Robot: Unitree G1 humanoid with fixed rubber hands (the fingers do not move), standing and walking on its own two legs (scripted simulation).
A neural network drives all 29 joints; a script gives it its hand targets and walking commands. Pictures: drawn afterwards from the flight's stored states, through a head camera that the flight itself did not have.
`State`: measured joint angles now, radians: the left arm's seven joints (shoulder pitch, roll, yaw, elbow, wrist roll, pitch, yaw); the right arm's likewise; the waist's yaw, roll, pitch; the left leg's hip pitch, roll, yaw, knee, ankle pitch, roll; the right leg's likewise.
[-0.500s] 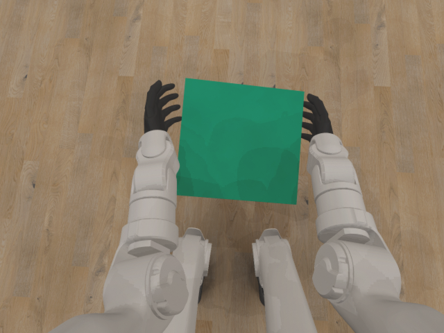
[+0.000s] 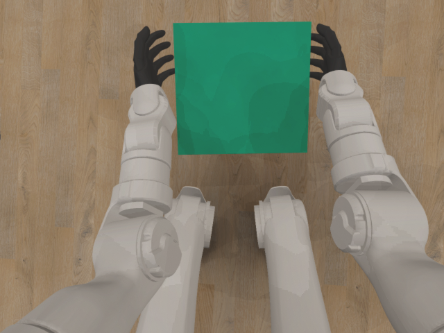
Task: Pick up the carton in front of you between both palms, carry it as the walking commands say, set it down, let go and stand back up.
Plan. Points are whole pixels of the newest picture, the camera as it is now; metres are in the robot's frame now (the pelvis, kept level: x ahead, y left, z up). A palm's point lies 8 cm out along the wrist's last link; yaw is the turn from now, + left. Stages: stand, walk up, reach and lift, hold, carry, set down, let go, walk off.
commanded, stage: set down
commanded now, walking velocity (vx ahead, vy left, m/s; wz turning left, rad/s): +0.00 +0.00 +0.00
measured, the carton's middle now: (236, 98) +0.49 -0.02 -0.23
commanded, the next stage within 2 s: none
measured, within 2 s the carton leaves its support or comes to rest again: rests again in 0.40 s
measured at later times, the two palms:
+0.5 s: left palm (172, 88) +0.51 +0.11 -0.21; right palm (320, 68) +0.54 -0.18 -0.22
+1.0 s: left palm (171, 85) +0.52 +0.12 -0.23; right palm (321, 69) +0.54 -0.19 -0.24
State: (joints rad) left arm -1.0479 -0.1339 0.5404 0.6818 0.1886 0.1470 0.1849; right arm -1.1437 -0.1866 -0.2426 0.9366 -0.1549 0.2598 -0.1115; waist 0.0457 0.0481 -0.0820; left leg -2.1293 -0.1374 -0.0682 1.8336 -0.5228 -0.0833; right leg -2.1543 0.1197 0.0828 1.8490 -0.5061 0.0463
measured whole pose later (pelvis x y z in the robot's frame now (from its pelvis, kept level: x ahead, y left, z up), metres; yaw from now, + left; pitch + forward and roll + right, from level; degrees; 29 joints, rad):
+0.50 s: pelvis +0.00 +0.00 -0.07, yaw +2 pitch +42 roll +3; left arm -1.22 -0.05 0.47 0.77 0.06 0.15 0.21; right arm -1.40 -0.34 -0.10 1.10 -0.02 0.22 -0.07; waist 0.02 0.06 0.16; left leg -2.26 -0.18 -0.06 2.09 -0.57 -0.11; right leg -2.28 0.10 0.06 2.12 -0.57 0.04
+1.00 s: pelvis +0.00 +0.00 -0.08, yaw +1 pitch +41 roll +3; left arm -1.30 -0.01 0.56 0.86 0.17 0.11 0.10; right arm -1.44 -0.35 -0.20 1.16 -0.09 0.16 0.02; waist 0.01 0.04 0.22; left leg -2.25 -0.15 -0.04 2.13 -0.58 -0.10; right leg -2.28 0.08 0.05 2.15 -0.57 0.02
